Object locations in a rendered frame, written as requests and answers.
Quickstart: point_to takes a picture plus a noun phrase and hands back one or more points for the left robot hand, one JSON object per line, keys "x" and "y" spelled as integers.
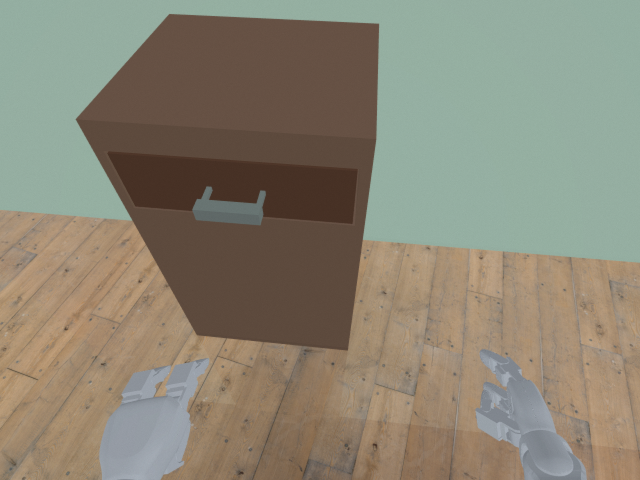
{"x": 146, "y": 436}

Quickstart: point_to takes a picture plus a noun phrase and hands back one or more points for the right robot hand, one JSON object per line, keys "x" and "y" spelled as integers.
{"x": 522, "y": 407}

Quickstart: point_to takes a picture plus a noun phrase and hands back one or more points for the drawer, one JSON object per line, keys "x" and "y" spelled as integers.
{"x": 300, "y": 192}

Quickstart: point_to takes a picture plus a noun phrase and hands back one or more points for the handle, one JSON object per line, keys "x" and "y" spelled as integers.
{"x": 227, "y": 211}

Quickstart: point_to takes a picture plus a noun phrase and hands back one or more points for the right robot forearm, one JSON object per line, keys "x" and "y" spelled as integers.
{"x": 545, "y": 455}

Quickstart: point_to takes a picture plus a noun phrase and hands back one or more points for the cabinet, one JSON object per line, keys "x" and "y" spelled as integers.
{"x": 282, "y": 91}

